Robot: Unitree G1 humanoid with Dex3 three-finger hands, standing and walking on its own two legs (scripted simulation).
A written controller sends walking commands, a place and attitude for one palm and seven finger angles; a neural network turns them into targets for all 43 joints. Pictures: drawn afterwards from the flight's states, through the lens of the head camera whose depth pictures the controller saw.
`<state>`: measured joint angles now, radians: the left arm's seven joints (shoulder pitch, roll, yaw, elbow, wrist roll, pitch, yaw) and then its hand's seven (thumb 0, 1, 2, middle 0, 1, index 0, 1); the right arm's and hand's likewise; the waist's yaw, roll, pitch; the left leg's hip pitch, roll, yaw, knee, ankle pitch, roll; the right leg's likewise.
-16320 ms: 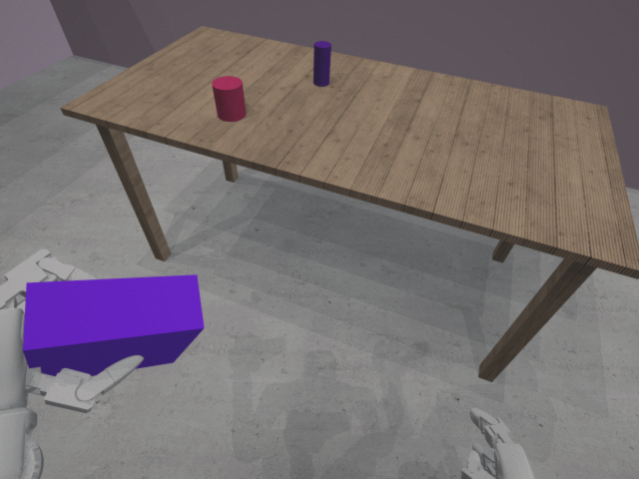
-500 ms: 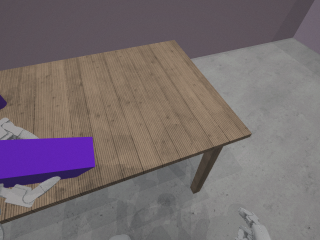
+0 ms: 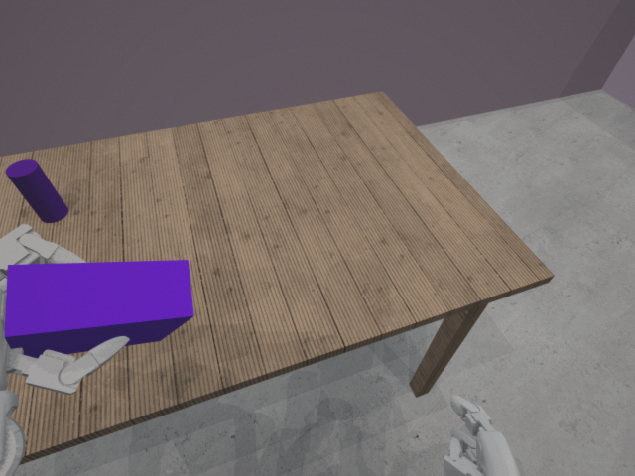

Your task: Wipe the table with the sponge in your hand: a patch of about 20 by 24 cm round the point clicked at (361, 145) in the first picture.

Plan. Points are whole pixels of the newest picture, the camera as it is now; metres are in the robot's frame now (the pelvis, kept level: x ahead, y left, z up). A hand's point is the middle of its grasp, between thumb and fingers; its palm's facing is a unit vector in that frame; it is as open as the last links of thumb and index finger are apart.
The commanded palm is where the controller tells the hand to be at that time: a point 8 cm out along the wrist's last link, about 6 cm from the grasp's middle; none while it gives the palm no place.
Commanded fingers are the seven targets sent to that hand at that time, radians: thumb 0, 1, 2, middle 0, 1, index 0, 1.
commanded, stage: shuffle to correct the standing spot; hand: left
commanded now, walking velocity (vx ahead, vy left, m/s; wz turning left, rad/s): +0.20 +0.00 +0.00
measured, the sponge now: (127, 309) +0.24 +0.21 +0.15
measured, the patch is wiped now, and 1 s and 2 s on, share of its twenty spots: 0.00 0.00 0.00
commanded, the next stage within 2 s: come to a stop and stand still in 0.32 s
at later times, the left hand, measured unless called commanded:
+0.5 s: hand (96, 283) +0.25 +0.24 +0.17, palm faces +0.33 -0.84 -0.43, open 9.6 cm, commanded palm +0.20 +0.27 +0.19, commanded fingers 0.00 0.10 1.30 -1.20 -1.60 -1.20 -1.60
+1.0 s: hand (82, 286) +0.24 +0.24 +0.17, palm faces +0.36 -0.85 -0.38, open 9.6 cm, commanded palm +0.18 +0.27 +0.19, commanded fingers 0.00 0.10 1.30 -1.20 -1.60 -1.20 -1.60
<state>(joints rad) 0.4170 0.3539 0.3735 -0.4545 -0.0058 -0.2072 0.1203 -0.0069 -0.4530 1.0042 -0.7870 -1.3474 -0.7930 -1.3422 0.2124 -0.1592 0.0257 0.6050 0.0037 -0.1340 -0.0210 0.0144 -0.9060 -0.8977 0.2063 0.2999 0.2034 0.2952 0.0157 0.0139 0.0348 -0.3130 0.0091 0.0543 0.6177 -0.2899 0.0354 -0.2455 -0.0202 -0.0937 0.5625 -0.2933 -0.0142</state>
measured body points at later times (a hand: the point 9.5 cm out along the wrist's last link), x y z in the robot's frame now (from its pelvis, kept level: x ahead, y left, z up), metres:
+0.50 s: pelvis +0.03 +0.00 +0.01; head +0.03 +0.00 +0.46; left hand +0.23 +0.28 +0.19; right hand +0.17 -0.24 -0.08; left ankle +0.02 +0.10 -0.73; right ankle +0.03 -0.06 -0.73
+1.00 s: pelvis +0.00 +0.01 +0.01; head +0.02 +0.00 +0.46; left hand +0.22 +0.29 +0.19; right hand +0.16 -0.24 -0.06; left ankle +0.02 +0.10 -0.73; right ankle +0.03 -0.07 -0.73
